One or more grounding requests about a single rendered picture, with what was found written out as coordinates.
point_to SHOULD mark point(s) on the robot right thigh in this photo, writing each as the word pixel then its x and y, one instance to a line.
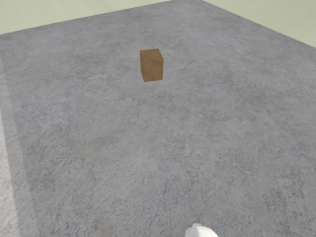
pixel 200 231

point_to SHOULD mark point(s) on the carton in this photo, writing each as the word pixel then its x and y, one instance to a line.
pixel 151 64

